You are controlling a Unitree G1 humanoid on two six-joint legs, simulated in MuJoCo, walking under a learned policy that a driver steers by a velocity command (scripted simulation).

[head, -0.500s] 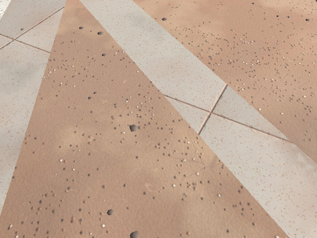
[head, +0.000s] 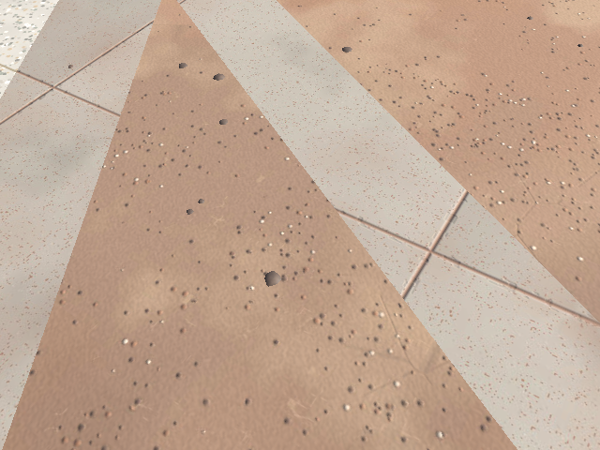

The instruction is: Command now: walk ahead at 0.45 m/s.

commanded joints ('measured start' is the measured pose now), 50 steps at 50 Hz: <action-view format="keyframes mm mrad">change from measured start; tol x32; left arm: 1 40 184 33 -36 -7 -7 14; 32 -562 129 44 -315 -27 -20 -37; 38 -1 374 128 -171 -8 -21 -35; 50 -179 201 68 -175 -1 -27 -9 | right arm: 1 -183 -9 15 -104 3 -10 14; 10 367 -272 -79 0 -25 -6 11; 50 80 -63 -16 -57 -22 8 -24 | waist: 1 5 -105 150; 11 -209 192 -423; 20 -45 27 41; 33 -132 32 86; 38 11 -320 -372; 50 -73 -69 32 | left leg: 1 9 -43 49 -167 103 -4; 6 106 -81 41 -272 51 67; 9 692 -77 0 -237 -2 151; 11 1113 306 -824 -509 -341 357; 18 388 110 -212 -682 -61 220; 36 682 93 -31 -267 516 103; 39 -53 -131 -139 529 -499 19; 50 -40 49 -60 70 0 -17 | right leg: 1 -129 -236 112 -124 336 -132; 8 38 -266 38 280 981 -66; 11 -679 31 159 1163 -254 23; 12 -785 -38 190 1236 -222 -2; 33 -720 -123 56 311 265 -2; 36 -301 -46 -6 282 224 -68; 38 347 -438 690 184 26 -296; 50 -206 -254 168 -75 424 -177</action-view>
